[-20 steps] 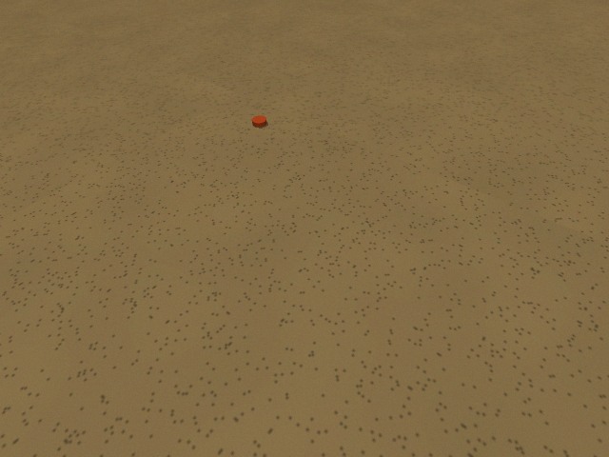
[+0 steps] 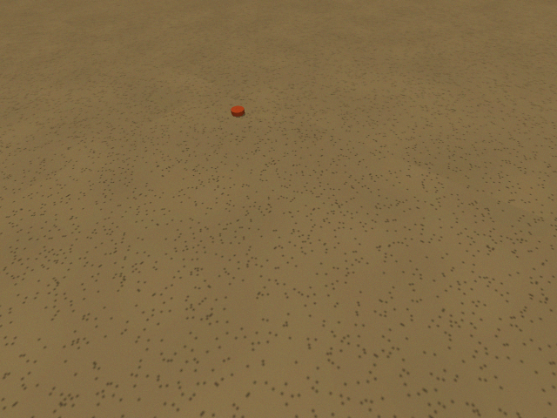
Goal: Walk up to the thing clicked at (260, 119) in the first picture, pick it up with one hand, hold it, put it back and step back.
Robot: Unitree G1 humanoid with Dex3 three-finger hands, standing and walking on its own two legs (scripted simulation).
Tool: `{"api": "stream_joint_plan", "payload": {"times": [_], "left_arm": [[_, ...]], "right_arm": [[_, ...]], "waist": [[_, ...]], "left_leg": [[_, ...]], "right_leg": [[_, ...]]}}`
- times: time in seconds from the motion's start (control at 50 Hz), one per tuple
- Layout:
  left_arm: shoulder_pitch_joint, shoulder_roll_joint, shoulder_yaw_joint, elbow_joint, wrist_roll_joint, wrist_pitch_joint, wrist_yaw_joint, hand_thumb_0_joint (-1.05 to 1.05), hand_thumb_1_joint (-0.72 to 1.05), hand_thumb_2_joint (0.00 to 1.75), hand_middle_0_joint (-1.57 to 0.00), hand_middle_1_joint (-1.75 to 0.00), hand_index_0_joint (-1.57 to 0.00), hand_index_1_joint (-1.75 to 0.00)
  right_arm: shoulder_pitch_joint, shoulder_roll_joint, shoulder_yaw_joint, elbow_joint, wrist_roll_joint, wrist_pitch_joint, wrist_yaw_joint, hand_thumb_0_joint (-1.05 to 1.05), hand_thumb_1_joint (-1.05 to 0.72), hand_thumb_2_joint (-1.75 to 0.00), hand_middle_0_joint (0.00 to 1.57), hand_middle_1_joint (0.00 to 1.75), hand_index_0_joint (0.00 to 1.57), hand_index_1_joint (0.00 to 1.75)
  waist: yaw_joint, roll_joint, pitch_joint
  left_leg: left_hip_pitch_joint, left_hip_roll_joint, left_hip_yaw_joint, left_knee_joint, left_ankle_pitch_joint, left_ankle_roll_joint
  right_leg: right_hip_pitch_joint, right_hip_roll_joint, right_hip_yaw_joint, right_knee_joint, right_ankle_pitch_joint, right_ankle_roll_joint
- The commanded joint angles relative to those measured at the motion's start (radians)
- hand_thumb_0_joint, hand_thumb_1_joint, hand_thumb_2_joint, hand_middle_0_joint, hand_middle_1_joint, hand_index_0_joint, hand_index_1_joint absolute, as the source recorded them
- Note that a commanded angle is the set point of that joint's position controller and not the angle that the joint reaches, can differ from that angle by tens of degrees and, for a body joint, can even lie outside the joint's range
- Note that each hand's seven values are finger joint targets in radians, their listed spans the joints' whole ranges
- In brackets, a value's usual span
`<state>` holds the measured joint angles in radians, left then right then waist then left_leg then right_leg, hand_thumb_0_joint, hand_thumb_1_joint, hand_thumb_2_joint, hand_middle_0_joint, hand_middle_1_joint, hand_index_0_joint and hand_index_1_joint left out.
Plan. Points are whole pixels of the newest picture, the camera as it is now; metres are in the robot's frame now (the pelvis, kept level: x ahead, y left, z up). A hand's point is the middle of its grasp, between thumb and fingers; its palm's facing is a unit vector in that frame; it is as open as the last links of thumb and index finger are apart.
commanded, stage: stand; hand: left
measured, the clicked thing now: (237, 111) +2.15 +0.37 -0.77
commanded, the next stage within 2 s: walk up in 0.72 s
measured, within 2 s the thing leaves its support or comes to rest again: neither
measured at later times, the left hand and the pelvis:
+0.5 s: hand out of the picture +0.07 +0.25 -0.16, palm faces -0.02 -0.94 -0.35, open 7.4 cm; pelvis +0.00 +0.00 +0.00, yaw +0 degrees
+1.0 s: hand out of the picture +0.10 +0.27 -0.14, palm faces +0.00 -0.89 -0.45, open 7.4 cm; pelvis +0.05 -0.03 -0.01, yaw -1 degrees
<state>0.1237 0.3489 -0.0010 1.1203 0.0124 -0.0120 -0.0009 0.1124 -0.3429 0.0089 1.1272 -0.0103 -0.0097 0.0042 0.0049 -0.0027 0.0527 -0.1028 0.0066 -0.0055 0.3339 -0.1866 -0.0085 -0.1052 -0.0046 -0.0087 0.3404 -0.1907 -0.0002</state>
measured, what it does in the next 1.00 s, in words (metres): shifts its weight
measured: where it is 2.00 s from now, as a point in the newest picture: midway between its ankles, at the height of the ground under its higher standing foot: (305, 316)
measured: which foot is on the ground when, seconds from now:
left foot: down 0.00-0.96, up 0.98-1.00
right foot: down 0.00-1.00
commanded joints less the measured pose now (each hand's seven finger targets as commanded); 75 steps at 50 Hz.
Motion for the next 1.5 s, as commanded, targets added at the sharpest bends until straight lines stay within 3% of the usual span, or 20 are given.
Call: {"api": "stream_joint_plan", "payload": {"times": [0.0,0.68,0.7,0.72,0.8,0.86,0.9,0.92,0.94,0.96,0.98,1.06,1.1,1.26,1.32,1.34,1.38,1.4,1.44,1.48], "left_arm": [[-0.042,0.206,0.036,-0.063,-0.002,-0.021,0.012,0.0,0.9,0.9,-0.2,-0.3,-0.2,-0.3],[-0.039,0.218,0.039,-0.063,-0.003,-0.021,0.012,0.0,0.9,0.9,-0.2,-0.3,-0.2,-0.3],[0.012,0.353,0.111,-0.114,0.011,-0.041,-0.026,0.0,0.9,0.9,-0.2,-0.3,-0.2,-0.3],[-0.016,0.325,0.109,-0.116,0.017,-0.042,-0.039,0.0,0.9,0.9,-0.2,-0.3,-0.2,-0.3],[-0.074,0.262,0.106,-0.18,0.01,-0.05,-0.065,0.0,0.9,0.9,-0.2,-0.3,-0.2,-0.3],[-0.007,0.285,0.116,-0.163,0.014,-0.062,-0.077,0.0,0.9,0.9,-0.2,-0.3,-0.2,-0.3],[0.218,0.29,0.133,-0.095,0.014,-0.069,-0.073,0.0,0.9,0.9,-0.2,-0.3,-0.2,-0.3],[0.397,0.347,0.155,-0.038,0.023,-0.076,-0.055,0.0,0.9,0.9,-0.2,-0.3,-0.2,-0.3],[0.439,0.431,0.177,-0.044,0.037,-0.084,-0.041,0.0,0.9,0.9,-0.2,-0.3,-0.2,-0.3],[0.271,0.433,0.162,-0.107,0.033,-0.084,-0.033,0.0,0.9,0.9,-0.2,-0.3,-0.2,-0.3],[0.176,0.432,0.159,-0.155,0.027,-0.087,-0.035,0.0,0.9,0.9,-0.2,-0.3,-0.2,-0.3],[0.108,0.327,0.125,-0.186,-0.003,-0.117,-0.026,0.0,0.9,0.9,-0.2,-0.3,-0.2,-0.3],[0.125,0.32,0.121,-0.188,-0.006,-0.121,-0.027,0.0,0.9,0.9,-0.2,-0.3,-0.2,-0.3],[0.199,0.369,0.115,-0.2,-0.012,-0.104,-0.026,0.0,0.9,0.9,-0.2,-0.3,-0.2,-0.3],[0.184,0.38,0.118,-0.212,-0.027,-0.092,-0.012,0.0,0.9,0.9,-0.2,-0.3,-0.2,-0.3],[0.228,0.338,0.099,-0.226,-0.026,-0.087,-0.012,0.0,0.9,0.9,-0.2,-0.3,-0.2,-0.3],[0.267,0.299,0.087,-0.256,-0.054,-0.09,-0.009,0.0,0.9,0.9,-0.2,-0.3,-0.2,-0.3],[0.194,0.361,0.082,-0.258,-0.05,-0.093,0.002,0.0,0.9,0.9,-0.2,-0.3,-0.2,-0.3],[0.126,0.318,0.067,-0.26,-0.044,-0.108,-0.02,0.0,0.9,0.9,-0.2,-0.3,-0.2,-0.3],[0.198,0.274,0.076,-0.243,-0.049,-0.094,-0.039,0.0,0.9,0.9,-0.2,-0.3,-0.2,-0.3]], "right_arm": [[-0.048,-0.213,-0.043,-0.065,0.002,-0.023,-0.015,0.0,-0.9,-0.9,0.2,0.3,0.2,0.3],[-0.033,-0.219,-0.044,-0.067,0.001,-0.021,-0.015,0.0,-0.9,-0.9,0.2,0.3,0.2,0.3],[0.026,-0.34,-0.131,-0.119,-0.022,-0.043,0.021,0.0,-0.9,-0.9,0.2,0.3,0.2,0.3],[-0.004,-0.348,-0.137,-0.122,-0.028,-0.044,0.038,0.0,-0.9,-0.9,0.2,0.3,0.2,0.3],[-0.039,-0.346,-0.168,-0.168,-0.033,-0.058,0.052,0.0,-0.9,-0.9,0.2,0.3,0.2,0.3],[-0.055,-0.343,-0.174,-0.191,-0.031,-0.053,0.063,0.0,-0.9,-0.9,0.2,0.3,0.2,0.3],[-0.167,-0.323,-0.166,-0.228,-0.027,-0.038,0.071,0.0,-0.9,-0.9,0.2,0.3,0.2,0.3],[-0.216,-0.249,-0.143,-0.254,-0.032,-0.037,0.073,0.0,-0.9,-0.9,0.2,0.3,0.2,0.3],[-0.229,-0.175,-0.115,-0.288,-0.023,-0.038,0.074,0.0,-0.9,-0.9,0.2,0.3,0.2,0.3],[-0.238,-0.225,-0.121,-0.298,-0.019,-0.035,0.062,0.0,-0.9,-0.9,0.2,0.3,0.2,0.3],[-0.175,-0.282,-0.132,-0.271,-0.017,-0.04,0.066,0.0,-0.9,-0.9,0.2,0.3,0.2,0.3],[-0.051,-0.278,-0.13,-0.197,-0.009,-0.047,0.091,0.0,-0.9,-0.9,0.2,0.3,0.2,0.3],[-0.052,-0.265,-0.128,-0.21,-0.006,-0.038,0.101,0.0,-0.9,-0.9,0.2,0.3,0.2,0.3],[-0.215,-0.228,-0.114,-0.306,-0.021,-0.037,0.117,0.0,-0.9,-0.9,0.2,0.3,0.2,0.3],[0.071,-0.264,-0.151,-0.24,-0.041,-0.042,0.095,0.0,-0.9,-0.9,0.2,0.3,0.2,0.3],[0.25,-0.317,-0.181,-0.198,-0.059,-0.042,0.083,0.0,-0.9,-0.9,0.2,0.3,0.2,0.3],[0.321,-0.441,-0.225,-0.236,-0.03,-0.05,0.06,0.0,-0.9,-0.9,0.2,0.3,0.2,0.3],[0.268,-0.431,-0.231,-0.254,-0.003,-0.054,0.047,0.0,-0.9,-0.9,0.2,0.3,0.2,0.3],[0.147,-0.354,-0.188,-0.281,0.014,-0.06,0.038,0.0,-0.9,-0.9,0.2,0.3,0.2,0.3],[0.099,-0.305,-0.161,-0.278,0.018,-0.075,0.039,0.0,-0.9,-0.9,0.2,0.3,0.2,0.3]], "waist": [[-0.001,0.011,-0.067],[-0.003,0.006,-0.061],[-0.009,0.038,-0.174],[-0.005,0.099,-0.076],[-0.009,0.178,0.069],[0.015,0.157,-0.019],[0.138,0.101,-0.066],[0.217,-0.09,-0.103],[0.237,-0.332,-0.042],[0.166,-0.153,0.058],[0.111,-0.074,0.093],[0.024,-0.032,0.092],[0.018,-0.073,0.098],[0.063,-0.087,0.06],[-0.078,0.017,-0.09],[-0.138,0.089,-0.221],[-0.163,0.314,-0.363],[-0.15,0.207,-0.332],[-0.094,0.037,-0.175],[-0.018,0.048,-0.061]], "left_leg": [[-0.004,0.118,-0.09,-0.05,0.131,0.035],[0.002,0.118,-0.09,-0.061,0.137,0.035],[-0.004,0.116,-0.134,0.009,-0.472,0.122],[-0.08,0.142,-0.192,-0.025,-0.618,0.146],[-0.023,0.343,-0.373,-0.193,-0.5,0.237],[-0.05,0.282,-0.29,-0.145,-0.535,0.22],[-0.307,0.156,-0.092,0.049,-0.554,0.149],[-0.524,0.03,0.051,0.33,-0.515,0.082],[-0.806,-0.09,0.043,0.651,-0.459,0.038],[-0.769,-0.017,-0.149,0.7,-0.321,0.019],[-0.718,0.029,-0.153,0.699,-0.27,0.027],[-0.61,0.049,-0.142,0.649,-0.057,0.03],[-0.564,0.041,-0.102,0.591,0.022,0.013],[-0.322,0.042,0.084,0.209,0.112,0.042],[-0.009,-0.031,0.151,0.134,0.08,0.111],[0.281,-0.015,0.079,0.181,0.002,0.174],[0.641,0.394,-0.711,0.028,-0.156,0.384],[0.562,0.46,-0.739,-0.016,-0.172,0.408],[0.261,0.324,-0.338,-0.031,0.035,0.267],[0.005,0.256,-0.164,-0.088,0.114,0.212]], "right_leg": [[0.002,-0.122,0.096,-0.051,0.14,-0.025],[0.012,-0.128,0.099,-0.059,0.148,-0.026],[-0.021,-0.085,0.077,0.069,-0.399,-0.066],[-0.158,-0.082,0.074,0.144,-0.491,-0.069],[-0.402,-0.08,0.002,0.349,-0.272,-0.043],[-0.246,-0.081,-0.008,0.24,-0.288,-0.038],[0.15,-0.024,-0.09,0.076,-0.152,-0.04],[0.387,-0.057,-0.025,-0.027,-0.265,-0.052],[0.409,-0.334,0.477,-0.217,-0.611,-0.109],[0.219,-0.457,0.626,-0.317,-0.674,-0.163],[0.164,-0.454,0.607,-0.324,-0.681,-0.204],[0.183,-0.234,0.157,-0.242,-0.183,-0.078],[0.119,-0.209,0.053,-0.248,-0.064,-0.086],[0.104,-0.245,-0.059,-0.192,0.295,-0.132],[0.088,-0.217,-0.141,0.225,0.597,-0.124],[-0.091,-0.165,-0.154,0.497,0.513,-0.087],[-0.6,0.098,-0.005,0.943,-0.327,-0.033],[-0.619,-0.012,0.138,1.024,-0.317,-0.064],[-0.532,-0.07,0.166,0.917,-0.167,-0.069],[-0.398,-0.094,0.115,0.808,-0.106,-0.048]]}}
